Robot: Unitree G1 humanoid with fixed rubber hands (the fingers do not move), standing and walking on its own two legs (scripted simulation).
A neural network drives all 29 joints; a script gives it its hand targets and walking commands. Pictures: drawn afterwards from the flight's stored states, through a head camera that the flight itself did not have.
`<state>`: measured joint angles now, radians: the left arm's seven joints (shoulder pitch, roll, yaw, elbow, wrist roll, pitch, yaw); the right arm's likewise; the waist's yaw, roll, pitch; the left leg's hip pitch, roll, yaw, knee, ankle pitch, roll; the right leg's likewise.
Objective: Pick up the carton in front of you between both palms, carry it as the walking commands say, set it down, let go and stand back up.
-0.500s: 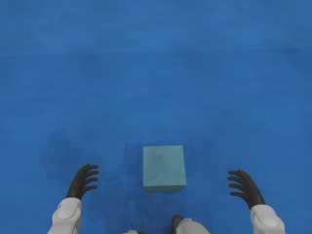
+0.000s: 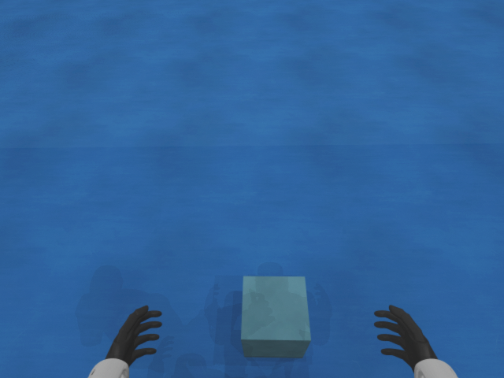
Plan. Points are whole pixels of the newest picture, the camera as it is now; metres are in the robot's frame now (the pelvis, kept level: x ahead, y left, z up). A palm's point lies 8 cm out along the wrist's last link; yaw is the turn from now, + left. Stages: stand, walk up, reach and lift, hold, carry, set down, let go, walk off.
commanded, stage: let go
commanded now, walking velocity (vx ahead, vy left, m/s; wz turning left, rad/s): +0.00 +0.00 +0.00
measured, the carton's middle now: (273, 318) +0.40 -0.04 -0.65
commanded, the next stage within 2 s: stand in 0.10 s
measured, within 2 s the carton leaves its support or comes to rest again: neither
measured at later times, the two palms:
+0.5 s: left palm (88, 372) +0.15 +0.29 -0.08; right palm out of the picture +0.14 -0.30 -0.10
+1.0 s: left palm out of the picture +0.12 +0.29 -0.09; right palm out of the picture +0.12 -0.30 -0.10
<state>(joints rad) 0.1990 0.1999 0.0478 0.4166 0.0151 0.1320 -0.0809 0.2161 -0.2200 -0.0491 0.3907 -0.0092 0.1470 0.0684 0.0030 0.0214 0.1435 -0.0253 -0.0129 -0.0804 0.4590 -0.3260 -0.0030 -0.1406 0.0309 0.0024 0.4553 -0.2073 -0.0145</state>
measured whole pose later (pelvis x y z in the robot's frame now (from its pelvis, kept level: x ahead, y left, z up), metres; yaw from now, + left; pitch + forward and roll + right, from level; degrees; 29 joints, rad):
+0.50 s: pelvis +0.02 -0.01 -0.01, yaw +0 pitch +0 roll +0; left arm 0.16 0.35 0.06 0.78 0.04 0.00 0.01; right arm 0.23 -0.35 -0.03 0.70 -0.04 0.02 -0.02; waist 0.00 0.02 0.02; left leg -0.14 -0.01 -0.08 0.53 -0.38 -0.02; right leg -0.28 0.03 0.00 0.57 -0.28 -0.03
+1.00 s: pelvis +0.02 -0.01 +0.00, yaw +0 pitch -2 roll +0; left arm 0.13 0.36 0.03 0.95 0.03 0.00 0.01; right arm 0.20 -0.37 0.00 0.86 -0.03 -0.01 -0.03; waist 0.01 0.01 0.01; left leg -0.07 -0.01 -0.08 0.42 -0.32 -0.01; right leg -0.21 0.03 0.00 0.47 -0.23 -0.03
